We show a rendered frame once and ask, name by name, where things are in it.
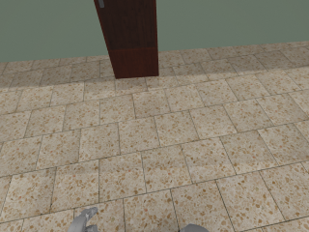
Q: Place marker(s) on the left robot hand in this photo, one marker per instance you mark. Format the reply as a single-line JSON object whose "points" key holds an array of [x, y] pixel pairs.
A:
{"points": [[79, 222]]}

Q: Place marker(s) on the cupboard door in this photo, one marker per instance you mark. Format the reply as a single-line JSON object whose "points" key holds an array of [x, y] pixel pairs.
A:
{"points": [[128, 23]]}

